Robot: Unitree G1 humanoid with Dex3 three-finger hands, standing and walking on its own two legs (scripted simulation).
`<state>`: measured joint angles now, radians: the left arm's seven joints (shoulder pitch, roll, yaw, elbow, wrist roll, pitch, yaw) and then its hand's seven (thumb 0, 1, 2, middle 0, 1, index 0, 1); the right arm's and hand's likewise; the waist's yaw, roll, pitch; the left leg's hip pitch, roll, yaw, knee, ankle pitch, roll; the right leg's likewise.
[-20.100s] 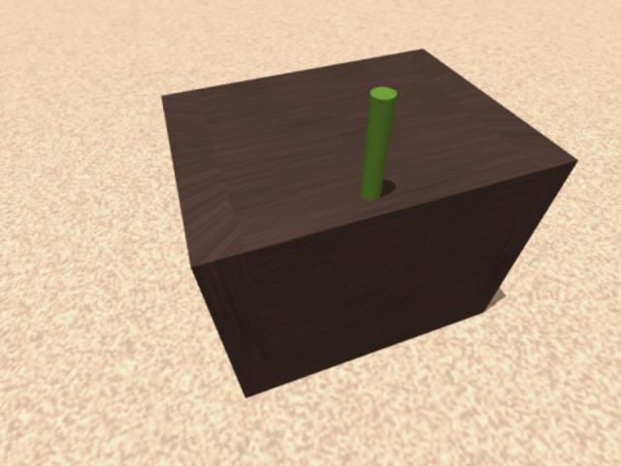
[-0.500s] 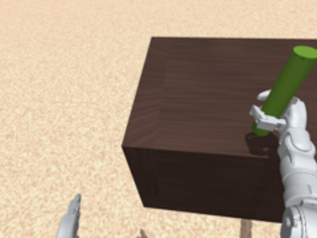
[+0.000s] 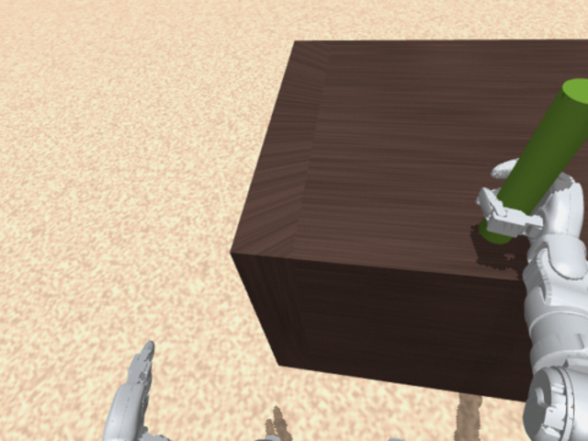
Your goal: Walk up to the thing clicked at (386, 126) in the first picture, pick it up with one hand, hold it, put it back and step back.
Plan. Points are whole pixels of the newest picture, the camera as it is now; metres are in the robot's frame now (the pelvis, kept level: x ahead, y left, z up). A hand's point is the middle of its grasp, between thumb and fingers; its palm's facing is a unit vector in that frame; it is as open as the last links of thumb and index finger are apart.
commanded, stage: lower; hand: right
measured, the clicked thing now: (532, 176) +0.45 -0.23 +0.12
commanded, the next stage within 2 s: loosen in 0.84 s
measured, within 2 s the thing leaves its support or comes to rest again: rests again in 0.44 s
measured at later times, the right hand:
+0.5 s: hand (497, 213) +0.45 -0.22 +0.04, palm faces +0.20 +0.98 +0.02, open 6.1 cm
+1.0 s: hand (493, 215) +0.45 -0.21 +0.04, palm faces +0.21 +0.98 +0.01, open 6.1 cm
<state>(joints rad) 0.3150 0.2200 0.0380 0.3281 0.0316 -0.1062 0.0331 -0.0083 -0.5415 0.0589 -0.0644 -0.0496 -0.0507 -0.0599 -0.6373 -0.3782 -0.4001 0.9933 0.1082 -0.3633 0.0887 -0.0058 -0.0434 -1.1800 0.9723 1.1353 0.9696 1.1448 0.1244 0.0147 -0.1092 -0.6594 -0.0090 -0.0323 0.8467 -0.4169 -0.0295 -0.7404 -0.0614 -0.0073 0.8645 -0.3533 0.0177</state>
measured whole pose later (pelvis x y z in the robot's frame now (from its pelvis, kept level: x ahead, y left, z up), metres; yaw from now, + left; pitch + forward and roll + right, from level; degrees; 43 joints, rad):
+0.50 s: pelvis +0.00 +0.00 -0.02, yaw +0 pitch +16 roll +2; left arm 0.35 0.22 0.06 0.22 0.04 -0.07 0.01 -0.01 -0.55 0.07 -0.07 -0.05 -0.05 -0.06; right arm -0.62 -0.36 -0.41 0.98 0.09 -0.39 0.08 -0.01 -0.04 -1.18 0.97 1.14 0.97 1.15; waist 0.13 0.01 -0.13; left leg -0.76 -0.01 -0.03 0.95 -0.46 -0.03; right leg -0.85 -0.06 0.00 0.97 -0.40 0.01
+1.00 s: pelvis -0.01 +0.00 -0.03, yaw +0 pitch +17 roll +2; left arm 0.38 0.23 0.06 0.13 0.05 -0.03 0.00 -0.01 -0.55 0.05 -0.06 -0.04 -0.05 -0.06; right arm -0.66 -0.39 -0.44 1.01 0.07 -0.41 0.08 -0.01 -0.04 -1.18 0.97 1.13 0.97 1.14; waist 0.15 0.01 -0.13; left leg -0.83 -0.02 -0.02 1.01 -0.48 -0.02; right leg -0.92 -0.07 0.02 1.03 -0.41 0.02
